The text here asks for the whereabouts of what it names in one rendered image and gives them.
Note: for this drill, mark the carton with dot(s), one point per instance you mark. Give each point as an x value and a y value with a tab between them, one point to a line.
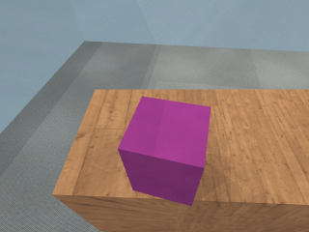
164	148

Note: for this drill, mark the pedestal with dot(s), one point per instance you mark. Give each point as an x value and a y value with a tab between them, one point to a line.
256	175

